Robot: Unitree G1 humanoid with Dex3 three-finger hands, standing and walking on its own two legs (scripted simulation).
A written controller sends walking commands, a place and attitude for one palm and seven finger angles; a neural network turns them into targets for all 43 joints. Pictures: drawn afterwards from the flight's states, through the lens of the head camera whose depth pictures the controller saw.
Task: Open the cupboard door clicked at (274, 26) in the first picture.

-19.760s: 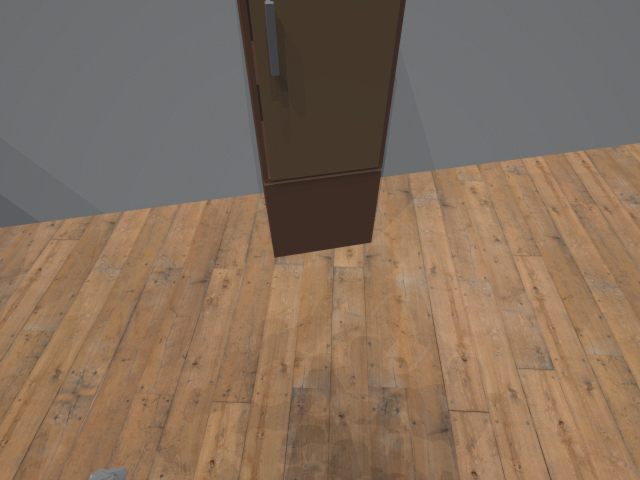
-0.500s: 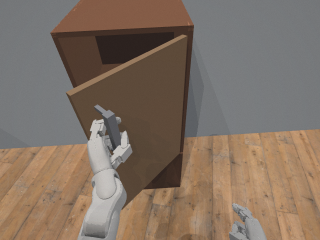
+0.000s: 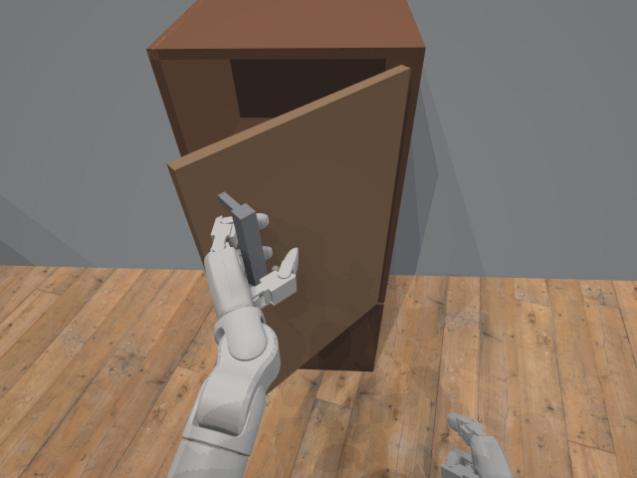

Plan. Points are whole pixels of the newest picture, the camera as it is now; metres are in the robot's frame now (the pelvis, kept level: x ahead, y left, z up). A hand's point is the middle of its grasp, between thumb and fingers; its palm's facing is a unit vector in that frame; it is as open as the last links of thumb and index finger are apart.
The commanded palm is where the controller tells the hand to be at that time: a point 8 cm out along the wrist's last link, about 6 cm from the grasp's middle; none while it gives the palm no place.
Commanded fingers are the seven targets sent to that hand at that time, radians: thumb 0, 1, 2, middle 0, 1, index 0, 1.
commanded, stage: open thumb and fingers to let go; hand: left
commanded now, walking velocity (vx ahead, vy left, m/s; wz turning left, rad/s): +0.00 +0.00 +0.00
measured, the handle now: (245, 252) +0.35 +0.14 +0.12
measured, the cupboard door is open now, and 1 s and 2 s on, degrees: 44 46 47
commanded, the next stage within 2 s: slide the hand sideways off the handle in 0.52 s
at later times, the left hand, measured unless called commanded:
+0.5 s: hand (279, 272) +0.31 +0.08 +0.13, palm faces +0.41 -0.91 -0.02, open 15.0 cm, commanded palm +0.26 +0.12 +0.12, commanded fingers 0.00 -0.50 0.30 -0.15 -0.30 -0.15 -0.30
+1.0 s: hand (270, 291) +0.29 +0.09 +0.13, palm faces -0.01 -1.00 -0.01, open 16.2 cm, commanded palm +0.25 +0.13 +0.12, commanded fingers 0.00 -0.50 0.30 -0.15 -0.30 -0.15 -0.30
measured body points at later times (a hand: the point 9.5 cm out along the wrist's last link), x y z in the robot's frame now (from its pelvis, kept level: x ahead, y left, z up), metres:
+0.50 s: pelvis -0.02 +0.01 +0.00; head -0.05 +0.00 +0.45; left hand +0.29 +0.13 +0.14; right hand +0.16 -0.20 -0.09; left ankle -0.02 +0.15 -0.73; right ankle -0.01 -0.12 -0.73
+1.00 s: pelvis -0.03 +0.02 +0.00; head -0.05 +0.00 +0.45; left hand +0.28 +0.14 +0.13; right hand +0.14 -0.19 -0.09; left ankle -0.02 +0.15 -0.73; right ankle -0.01 -0.12 -0.73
